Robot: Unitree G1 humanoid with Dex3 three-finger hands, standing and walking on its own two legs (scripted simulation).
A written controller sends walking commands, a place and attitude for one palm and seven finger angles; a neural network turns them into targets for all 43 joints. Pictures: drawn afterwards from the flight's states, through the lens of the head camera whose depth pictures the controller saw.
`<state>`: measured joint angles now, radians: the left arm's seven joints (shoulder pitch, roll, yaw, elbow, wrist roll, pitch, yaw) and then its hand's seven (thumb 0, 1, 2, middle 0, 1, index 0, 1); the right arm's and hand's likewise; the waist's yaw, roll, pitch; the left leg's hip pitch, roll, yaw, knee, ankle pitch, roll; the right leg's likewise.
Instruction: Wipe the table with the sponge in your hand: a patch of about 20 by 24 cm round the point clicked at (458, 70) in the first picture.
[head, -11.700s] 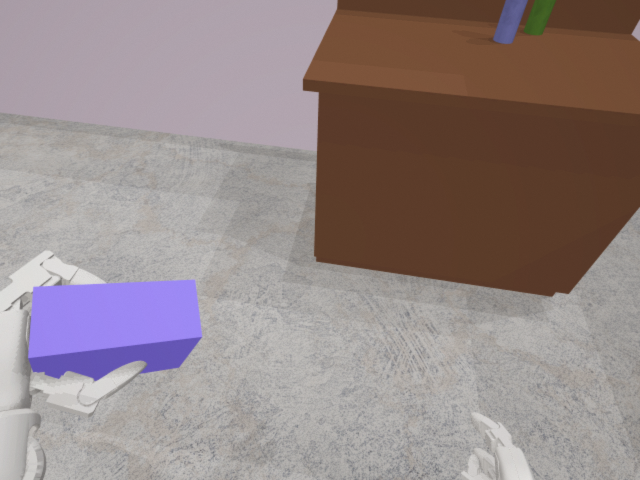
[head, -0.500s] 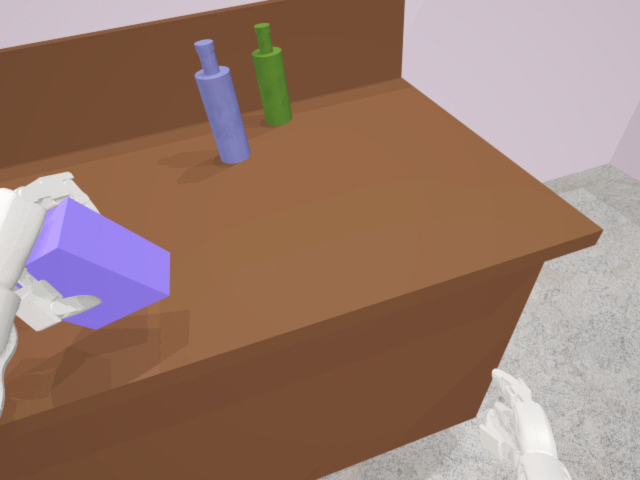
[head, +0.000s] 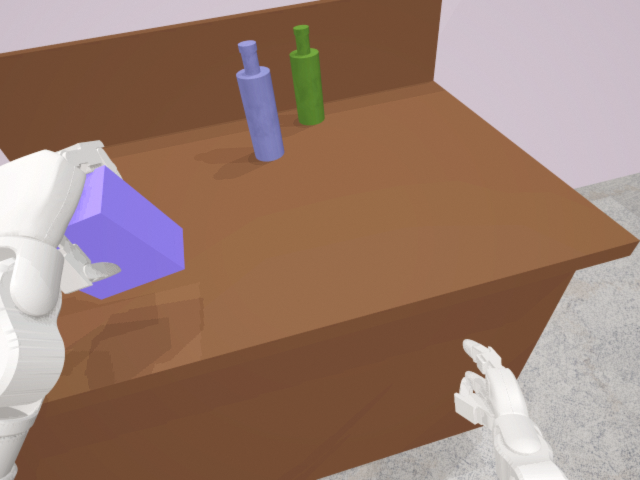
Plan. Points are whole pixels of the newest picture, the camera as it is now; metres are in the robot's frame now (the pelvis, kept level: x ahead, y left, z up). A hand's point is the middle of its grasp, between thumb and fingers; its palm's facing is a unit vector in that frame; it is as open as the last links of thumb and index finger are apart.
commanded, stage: turn the palm down, sponge in hand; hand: left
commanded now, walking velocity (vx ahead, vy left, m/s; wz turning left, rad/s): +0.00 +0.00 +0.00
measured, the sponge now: (117, 248) +0.27 +0.28 +0.20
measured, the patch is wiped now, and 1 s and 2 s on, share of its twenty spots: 0.00 0.00 0.00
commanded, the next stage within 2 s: move the sponge above the wiping area in 0.50 s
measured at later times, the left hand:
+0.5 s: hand (115, 229) +0.25 +0.25 +0.24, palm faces +0.32 -0.06 -0.94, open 10.0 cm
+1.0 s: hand (115, 247) +0.25 +0.27 +0.21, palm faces +0.19 -0.02 -0.98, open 10.0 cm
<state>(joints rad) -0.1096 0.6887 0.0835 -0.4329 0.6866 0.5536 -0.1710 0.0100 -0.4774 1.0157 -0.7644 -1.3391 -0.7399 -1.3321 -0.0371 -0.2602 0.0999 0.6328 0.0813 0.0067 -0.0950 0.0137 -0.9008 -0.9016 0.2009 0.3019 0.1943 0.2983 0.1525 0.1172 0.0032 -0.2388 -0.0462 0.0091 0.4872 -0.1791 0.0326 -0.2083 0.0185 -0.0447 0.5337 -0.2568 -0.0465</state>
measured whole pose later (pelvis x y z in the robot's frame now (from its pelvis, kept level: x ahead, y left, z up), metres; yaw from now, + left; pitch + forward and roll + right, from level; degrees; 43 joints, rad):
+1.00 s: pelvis +0.01 -0.04 +0.00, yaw -1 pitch -5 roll +1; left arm -0.05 0.70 0.07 -0.28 0.75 0.47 -0.18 0.01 -0.48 1.02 -0.77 -1.34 -0.74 -1.33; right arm -0.01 -0.30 0.05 0.67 0.07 -0.03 -0.11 0.01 -0.90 -0.90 0.20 0.30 0.20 0.30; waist 0.14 0.14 0.00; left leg -0.23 0.00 -0.01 0.53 -0.21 -0.02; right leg -0.20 0.06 -0.06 0.56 -0.28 -0.10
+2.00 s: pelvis +0.01 -0.02 +0.00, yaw +1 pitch -4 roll +1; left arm -0.11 0.62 -0.05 -0.20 0.84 0.46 -0.16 0.01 -0.48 1.02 -0.76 -1.34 -0.74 -1.33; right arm -0.02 -0.27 0.07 0.68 0.06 -0.04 -0.10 0.01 -0.90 -0.90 0.20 0.30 0.20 0.30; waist 0.16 0.13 0.01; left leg -0.21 -0.03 -0.02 0.46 -0.18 0.01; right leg -0.17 0.03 -0.06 0.49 -0.25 -0.07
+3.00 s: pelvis +0.02 -0.01 +0.00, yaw +0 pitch -4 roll +0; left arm -0.07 0.64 0.03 -0.20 0.81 0.42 -0.14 0.01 -0.48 1.02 -0.76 -1.34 -0.74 -1.33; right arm 0.00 -0.26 0.07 0.67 0.06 -0.03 -0.09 0.01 -0.90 -0.90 0.20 0.30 0.20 0.30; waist 0.15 0.13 0.00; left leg -0.22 -0.03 -0.01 0.48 -0.20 0.02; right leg -0.17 0.04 -0.05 0.49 -0.26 -0.06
